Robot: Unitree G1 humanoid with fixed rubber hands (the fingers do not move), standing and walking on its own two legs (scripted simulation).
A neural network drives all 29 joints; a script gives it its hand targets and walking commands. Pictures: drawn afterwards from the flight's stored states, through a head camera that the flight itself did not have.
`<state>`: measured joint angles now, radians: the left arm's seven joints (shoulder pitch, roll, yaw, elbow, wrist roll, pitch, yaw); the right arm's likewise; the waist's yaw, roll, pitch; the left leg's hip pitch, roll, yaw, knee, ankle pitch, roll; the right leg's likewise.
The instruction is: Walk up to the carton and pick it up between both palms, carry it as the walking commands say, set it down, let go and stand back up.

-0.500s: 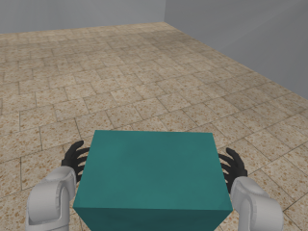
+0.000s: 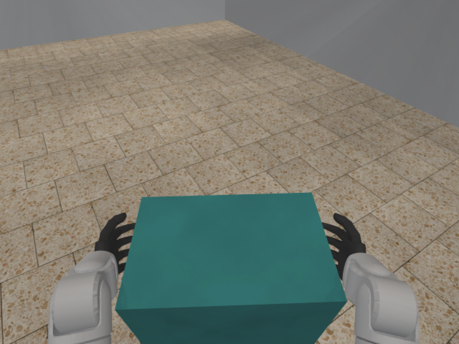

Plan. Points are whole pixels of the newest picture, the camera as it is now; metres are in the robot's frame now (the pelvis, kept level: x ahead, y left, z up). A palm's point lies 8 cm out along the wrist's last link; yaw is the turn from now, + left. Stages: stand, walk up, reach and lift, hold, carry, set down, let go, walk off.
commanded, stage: carry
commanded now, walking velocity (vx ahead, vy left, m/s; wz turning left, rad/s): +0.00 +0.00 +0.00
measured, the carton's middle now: (229, 279) +0.26 +0.01 +0.00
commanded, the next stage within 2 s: none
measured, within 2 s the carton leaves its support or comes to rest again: neither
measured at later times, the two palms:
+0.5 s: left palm (89, 340) +0.14 +0.19 +0.07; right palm out of the picture +0.11 -0.18 +0.08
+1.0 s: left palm out of the picture +0.07 +0.17 +0.10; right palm out of the picture +0.07 -0.21 +0.10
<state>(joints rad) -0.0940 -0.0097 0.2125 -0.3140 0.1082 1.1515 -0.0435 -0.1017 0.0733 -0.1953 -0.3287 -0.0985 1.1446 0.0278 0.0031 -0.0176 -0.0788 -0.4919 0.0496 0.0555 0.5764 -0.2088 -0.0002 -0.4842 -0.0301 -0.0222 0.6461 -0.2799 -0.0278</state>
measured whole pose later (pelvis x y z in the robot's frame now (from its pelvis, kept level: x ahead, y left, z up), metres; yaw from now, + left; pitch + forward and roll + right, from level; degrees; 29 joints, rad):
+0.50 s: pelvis -0.11 +0.01 -0.01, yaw -1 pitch +1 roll +1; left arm -0.07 -0.01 0.18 -0.23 0.09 1.09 -0.03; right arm 0.02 0.11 -0.23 -0.31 -0.09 1.05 0.03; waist -0.02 -0.06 -0.16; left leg -0.41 -0.07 0.14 0.68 -0.30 0.11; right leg -0.55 0.03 0.08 1.07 -0.30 0.00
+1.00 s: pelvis -0.18 -0.03 +0.01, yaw +0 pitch +1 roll +0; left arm -0.06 -0.01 0.19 -0.25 0.11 1.06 -0.03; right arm -0.08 0.05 -0.18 -0.25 -0.11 1.05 0.04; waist 0.00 0.00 -0.16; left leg -0.41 -0.02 0.08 0.45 -0.11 0.04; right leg -0.28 0.06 -0.03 0.55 -0.30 -0.07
